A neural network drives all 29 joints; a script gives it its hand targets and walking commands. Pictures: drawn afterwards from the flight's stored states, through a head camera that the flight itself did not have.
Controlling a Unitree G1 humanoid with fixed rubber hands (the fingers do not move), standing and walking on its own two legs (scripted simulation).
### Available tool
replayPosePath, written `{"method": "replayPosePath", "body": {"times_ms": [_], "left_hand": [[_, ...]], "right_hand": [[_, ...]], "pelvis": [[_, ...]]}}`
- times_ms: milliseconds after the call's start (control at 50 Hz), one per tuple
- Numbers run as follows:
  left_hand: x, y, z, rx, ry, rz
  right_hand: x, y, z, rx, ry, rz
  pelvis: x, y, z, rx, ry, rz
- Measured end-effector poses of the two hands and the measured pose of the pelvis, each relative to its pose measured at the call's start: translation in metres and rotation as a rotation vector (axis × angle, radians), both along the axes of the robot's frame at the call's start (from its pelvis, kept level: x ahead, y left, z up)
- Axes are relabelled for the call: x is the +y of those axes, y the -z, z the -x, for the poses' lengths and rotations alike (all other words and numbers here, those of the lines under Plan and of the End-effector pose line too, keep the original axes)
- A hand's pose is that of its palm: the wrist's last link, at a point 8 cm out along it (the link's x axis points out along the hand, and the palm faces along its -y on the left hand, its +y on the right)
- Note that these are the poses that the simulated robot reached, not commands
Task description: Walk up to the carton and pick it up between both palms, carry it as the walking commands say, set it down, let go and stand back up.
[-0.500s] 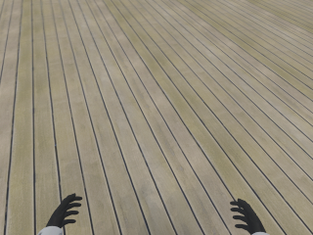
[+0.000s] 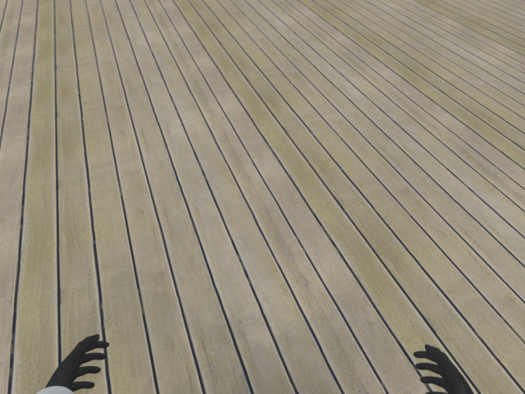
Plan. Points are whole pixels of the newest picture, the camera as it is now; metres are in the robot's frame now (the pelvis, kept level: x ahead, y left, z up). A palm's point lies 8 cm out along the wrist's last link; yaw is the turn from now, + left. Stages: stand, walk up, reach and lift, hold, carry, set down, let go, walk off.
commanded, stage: stand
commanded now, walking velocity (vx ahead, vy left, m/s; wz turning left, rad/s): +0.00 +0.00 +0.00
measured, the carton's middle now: out of the picture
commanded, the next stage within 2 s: walk up in 0.96 s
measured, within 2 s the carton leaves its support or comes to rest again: neither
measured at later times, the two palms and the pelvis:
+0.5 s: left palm out of the picture +0.12 +0.31 -0.07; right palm out of the picture +0.12 -0.31 -0.07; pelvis +0.00 +0.00 +0.02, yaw +0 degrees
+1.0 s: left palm out of the picture +0.10 +0.31 -0.08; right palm out of the picture +0.10 -0.31 -0.08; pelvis +0.00 +0.00 +0.03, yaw +0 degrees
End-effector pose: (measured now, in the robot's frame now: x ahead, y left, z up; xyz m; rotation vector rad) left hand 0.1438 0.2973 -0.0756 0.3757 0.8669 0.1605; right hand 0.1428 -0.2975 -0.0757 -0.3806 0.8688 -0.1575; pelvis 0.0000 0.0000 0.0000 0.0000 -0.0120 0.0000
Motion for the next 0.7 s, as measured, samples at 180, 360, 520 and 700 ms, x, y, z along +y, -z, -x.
{"method": "replayPosePath", "body": {"times_ms": [180, 360, 520, 700], "left_hand": [[0.003, 0.000, 0.007, 0.046, -0.014, 0.000], [0.005, -0.002, 0.014, 0.088, -0.029, 0.000], [0.008, -0.003, 0.023, 0.129, -0.046, -0.002], [0.011, -0.002, 0.033, 0.173, -0.065, -0.005]], "right_hand": [[-0.003, 0.000, 0.008, 0.049, 0.015, 0.001], [-0.005, -0.002, 0.015, 0.091, 0.028, -0.001], [-0.008, -0.003, 0.021, 0.127, 0.045, -0.001], [-0.012, -0.002, 0.032, 0.172, 0.066, 0.001]], "pelvis": [[0.000, -0.006, 0.000, -0.010, 0.000, 0.000], [0.000, -0.014, 0.001, -0.020, 0.000, 0.000], [0.000, -0.020, 0.002, -0.026, 0.000, 0.000], [-0.001, -0.024, 0.003, -0.030, 0.000, 0.000]]}}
